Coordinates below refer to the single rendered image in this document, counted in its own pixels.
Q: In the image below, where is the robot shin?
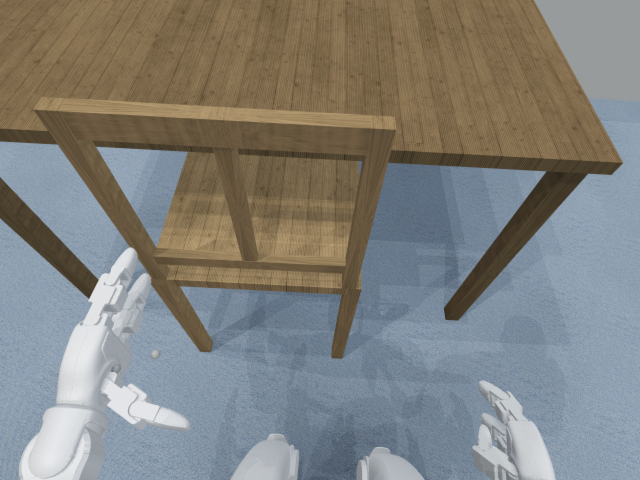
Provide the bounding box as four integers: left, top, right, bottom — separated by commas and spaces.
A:
267, 434, 287, 443
369, 447, 390, 457

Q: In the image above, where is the robot left forearm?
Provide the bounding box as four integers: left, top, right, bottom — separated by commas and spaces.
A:
19, 404, 110, 480

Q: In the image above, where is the left robot shin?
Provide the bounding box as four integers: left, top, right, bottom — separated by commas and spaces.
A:
267, 434, 287, 443

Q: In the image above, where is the left robot hand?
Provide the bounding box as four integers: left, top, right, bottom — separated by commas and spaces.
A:
56, 247, 190, 431

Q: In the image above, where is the chair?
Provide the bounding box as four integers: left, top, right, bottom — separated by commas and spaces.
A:
33, 97, 396, 359

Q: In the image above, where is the right robot shin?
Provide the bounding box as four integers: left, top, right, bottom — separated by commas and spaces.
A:
369, 447, 390, 457

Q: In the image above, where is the right robot hand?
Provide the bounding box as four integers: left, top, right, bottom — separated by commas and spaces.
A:
473, 380, 556, 480

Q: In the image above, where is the table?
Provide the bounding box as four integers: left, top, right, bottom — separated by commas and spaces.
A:
0, 0, 623, 321

